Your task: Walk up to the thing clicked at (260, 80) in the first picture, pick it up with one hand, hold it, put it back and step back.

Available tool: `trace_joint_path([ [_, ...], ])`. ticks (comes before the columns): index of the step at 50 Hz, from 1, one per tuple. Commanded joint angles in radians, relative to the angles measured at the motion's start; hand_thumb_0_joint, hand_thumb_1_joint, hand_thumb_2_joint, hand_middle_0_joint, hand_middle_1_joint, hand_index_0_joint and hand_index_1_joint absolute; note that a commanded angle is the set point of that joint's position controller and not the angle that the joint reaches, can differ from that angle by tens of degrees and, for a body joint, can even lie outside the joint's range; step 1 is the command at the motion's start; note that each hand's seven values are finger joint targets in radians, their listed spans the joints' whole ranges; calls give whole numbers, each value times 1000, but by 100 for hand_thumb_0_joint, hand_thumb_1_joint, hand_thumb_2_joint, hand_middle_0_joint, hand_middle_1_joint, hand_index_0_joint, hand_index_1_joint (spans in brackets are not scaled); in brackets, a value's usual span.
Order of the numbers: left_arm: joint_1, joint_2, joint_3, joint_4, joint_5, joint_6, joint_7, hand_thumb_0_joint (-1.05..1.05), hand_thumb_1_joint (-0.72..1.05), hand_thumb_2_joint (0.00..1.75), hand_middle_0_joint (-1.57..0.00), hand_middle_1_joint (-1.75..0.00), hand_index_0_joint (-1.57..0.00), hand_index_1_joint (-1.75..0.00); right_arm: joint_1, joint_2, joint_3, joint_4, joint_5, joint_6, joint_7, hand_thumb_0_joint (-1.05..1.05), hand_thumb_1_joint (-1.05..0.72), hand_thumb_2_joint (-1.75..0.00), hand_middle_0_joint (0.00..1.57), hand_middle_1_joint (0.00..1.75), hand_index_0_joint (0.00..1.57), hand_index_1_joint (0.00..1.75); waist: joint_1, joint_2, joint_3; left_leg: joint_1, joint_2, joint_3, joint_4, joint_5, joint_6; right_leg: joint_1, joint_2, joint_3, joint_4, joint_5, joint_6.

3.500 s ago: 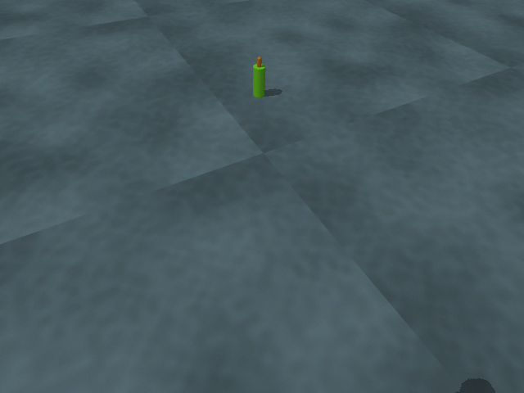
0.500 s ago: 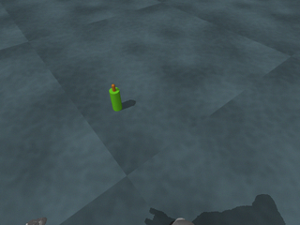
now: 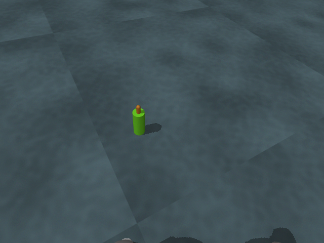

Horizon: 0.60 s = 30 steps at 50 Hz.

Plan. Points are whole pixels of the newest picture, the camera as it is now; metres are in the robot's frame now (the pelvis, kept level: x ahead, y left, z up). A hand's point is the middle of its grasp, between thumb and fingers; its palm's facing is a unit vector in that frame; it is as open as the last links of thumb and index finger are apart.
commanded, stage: walk up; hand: left
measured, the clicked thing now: (138, 119) +1.00 +0.17 -0.62
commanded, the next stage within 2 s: none
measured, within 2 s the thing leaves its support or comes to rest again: neither
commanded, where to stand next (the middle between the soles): +0.67 +0.01 m, yaw -2 degrees
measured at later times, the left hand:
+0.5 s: hand (83, 184) +0.30 +0.25 -0.12, palm faces -0.09 -0.91 -0.41, open 7.4 cm
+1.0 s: hand (82, 161) +0.39 +0.29 -0.16, palm faces -0.04 -0.94 -0.35, open 7.4 cm
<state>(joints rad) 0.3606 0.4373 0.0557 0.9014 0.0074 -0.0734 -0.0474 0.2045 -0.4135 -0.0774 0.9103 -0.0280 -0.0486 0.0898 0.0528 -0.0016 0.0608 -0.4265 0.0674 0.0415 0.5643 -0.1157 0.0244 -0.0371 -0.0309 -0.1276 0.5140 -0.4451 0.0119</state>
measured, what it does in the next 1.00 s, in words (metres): walks ahead: right foot, then left foot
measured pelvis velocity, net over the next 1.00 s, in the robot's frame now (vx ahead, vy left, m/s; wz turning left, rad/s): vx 0.36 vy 0.01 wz -0.03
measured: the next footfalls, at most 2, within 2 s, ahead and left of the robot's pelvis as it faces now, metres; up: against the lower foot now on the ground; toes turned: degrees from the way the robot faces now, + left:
right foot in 0.46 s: +0.32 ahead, -0.16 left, +0.00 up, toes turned -7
left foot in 0.94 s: +0.48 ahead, +0.12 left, +0.00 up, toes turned +3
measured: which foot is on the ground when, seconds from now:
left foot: down 0.00-0.50, up 0.52-0.92, down 0.94-1.00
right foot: down 0.00-0.02, up 0.04-0.44, down 0.46-0.96, up 0.98-1.00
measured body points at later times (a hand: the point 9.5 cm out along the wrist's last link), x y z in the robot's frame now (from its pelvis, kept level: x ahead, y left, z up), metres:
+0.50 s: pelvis +0.20 -0.03 +0.00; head +0.20 -0.05 +0.45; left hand +0.30 +0.29 -0.09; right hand +0.21 -0.36 -0.13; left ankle +0.12 +0.11 -0.72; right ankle +0.29 -0.15 -0.72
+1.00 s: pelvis +0.36 +0.01 +0.00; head +0.37 +0.03 +0.45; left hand +0.40 +0.33 -0.13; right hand +0.43 -0.32 -0.09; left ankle +0.44 +0.12 -0.72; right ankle +0.29 -0.14 -0.70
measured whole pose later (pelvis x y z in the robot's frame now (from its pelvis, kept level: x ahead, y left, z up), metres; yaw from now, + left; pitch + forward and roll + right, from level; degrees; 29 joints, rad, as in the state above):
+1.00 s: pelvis +0.36 +0.01 +0.00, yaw -2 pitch -3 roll +0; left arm 0.35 0.44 0.05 0.89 0.01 -0.05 -0.03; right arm 0.26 -0.41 -0.08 0.89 -0.03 -0.07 0.08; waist 0.02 -0.06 0.07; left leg -0.37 0.04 0.07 0.64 -0.22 0.02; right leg -0.21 -0.09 -0.04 0.81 -0.45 -0.02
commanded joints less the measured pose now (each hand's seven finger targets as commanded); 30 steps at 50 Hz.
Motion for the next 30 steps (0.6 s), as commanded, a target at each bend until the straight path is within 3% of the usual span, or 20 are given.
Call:
trace_joint_path([
  [1,44,85,14,-121,-16,-22,20,0,90,90,-20,-30,-20,-30,273,-341,-104,-42,-25,-53,-45,0,-90,-90,20,30,20,30,-149,407,-235,690,278,-477,-147,-206,162,-565,29,43,592,-40,-63],
  [2,43,187,37,-100,-19,-11,37,0,90,90,-20,-30,-20,-30,241,-358,-106,-67,11,-53,-49,0,-90,-90,20,30,20,30,-149,259,-236,689,376,-725,-266,-271,248,-653,58,121,673,-131,-72],
  [3,-9,232,40,-85,-8,-8,43,0,90,90,-20,-30,-20,-30,216,-335,-106,-66,30,-48,-51,0,-90,-90,20,30,20,30,-146,194,-172,642,377,-682,-259,-184,268,-682,9,179,718,-91,-78],
  [4,-40,230,33,-86,-13,-15,40,0,90,90,-20,-30,-20,-30,180,-291,-88,-82,36,-46,-59,0,-90,-90,20,30,20,30,-136,120,-135,561,329,-509,-242,38,240,-645,-4,225,728,-24,-69],
  [5,-34,205,32,-75,-22,-17,35,0,90,90,-20,-30,-20,-30,150,-256,-65,-91,33,-51,-67,0,-90,-90,20,30,20,30,-109,90,-93,479,269,-349,-219,246,184,-581,-19,262,683,42,-63],
  [6,-3,190,32,-62,-26,-13,29,0,90,90,-20,-30,-20,-30,128,-235,-51,-95,38,-55,-69,0,-90,-90,20,30,20,30,-80,105,-69,419,232,-242,-220,333,157,-536,-34,245,639,76,-59],
  [7,10,183,32,-53,-29,-5,23,0,90,90,-20,-30,-20,-30,117,-229,-48,-95,42,-59,-69,0,-90,-90,20,30,20,30,-67,120,-47,358,215,-195,-234,345,158,-502,-39,226,616,90,-49],
  [9,27,167,35,-48,-24,9,11,0,90,90,-20,-30,-20,-30,80,-227,-46,-115,37,-61,-69,0,-90,-90,20,30,20,30,-49,132,-20,276,191,-133,-274,214,170,-465,-42,187,558,133,-28],
  [11,0,162,32,-61,-16,15,-2,0,90,90,-20,-30,-20,-30,56,-239,-49,-135,30,-63,-68,0,-90,-90,20,30,20,30,-47,151,25,246,202,-117,-322,56,201,-491,-69,159,446,163,-10],
  [14,-102,166,41,-83,1,15,-22,0,90,90,-20,-30,-20,-30,71,-255,-56,-130,22,-66,-58,0,-90,-90,20,30,20,30,-81,139,64,218,180,-102,-370,-151,207,-492,-96,128,289,232,-2],
  [16,-130,150,43,-87,2,8,-27,0,90,90,-20,-30,-20,-30,83,-262,-59,-128,24,-66,-54,0,-90,-90,20,30,20,30,-79,151,57,214,185,-89,-349,-139,191,-432,-100,120,178,311,-13],
  [19,-141,153,51,-73,0,-2,-26,0,90,90,-20,-30,-20,-30,57,-256,-55,-138,24,-59,-52,0,-90,-90,20,30,20,30,-64,120,34,160,180,-85,-292,-147,179,-311,-64,92,103,324,-26],
  [21,-80,159,58,-50,3,-8,-20,0,90,90,-20,-30,-20,-30,44,-260,-55,-146,24,-50,-54,0,-90,-90,20,30,20,30,-22,89,-4,154,185,-87,-193,-132,162,-192,-42,67,55,311,-33],
  [23,38,215,83,-13,10,-27,-2,0,90,90,-20,-30,-20,-30,105,-193,-30,-143,22,-46,-52,0,-90,-90,20,30,20,30,30,-95,-106,92,83,11,148,2,110,51,-11,79,-19,215,-60],
  [24,122,293,107,-12,17,-36,12,0,90,90,-20,-30,-20,-30,149,-131,-9,-157,26,-49,-52,0,-90,-90,20,30,20,30,58,-308,-163,-45,-18,78,437,-135,57,151,-199,374,-127,70,-120],
  [25,102,331,105,-37,6,-39,20,0,90,90,-20,-30,-20,-30,171,-144,-6,-147,28,-40,-54,0,-90,-90,20,30,20,30,38,-303,-116,-233,-107,22,551,-397,17,188,-385,728,-261,45,-212],
  [26,69,342,101,-39,-11,-32,19,0,90,90,-20,-30,-20,-30,133,-233,-28,-131,18,-30,-68,0,-90,-90,20,30,20,30,42,-231,-96,-230,-46,-47,614,-422,18,119,-434,802,-254,54,-292],
  [27,32,307,93,-55,-20,-29,23,0,90,90,-20,-30,-20,-30,104,-239,-34,-118,17,-27,-71,0,-90,-90,20,30,20,30,26,-166,-40,-221,-10,-94,618,-373,16,22,-394,712,-254,107,-288],
  [28,5,279,84,-60,-22,-29,27,0,90,90,-20,-30,-20,-30,85,-227,-34,-105,28,-26,-67,0,-90,-90,20,30,20,30,13,-126,-2,-194,3,-126,610,-317,17,-46,-347,580,-257,193,-256],
  [30,-69,232,66,-77,-24,-33,31,0,90,90,-20,-30,-20,-30,162,-199,-30,-66,38,-11,-54,0,-90,-90,20,30,20,30,-49,-139,0,-113,10,-119,522,-221,17,-113,-229,352,-247,259,-162],
])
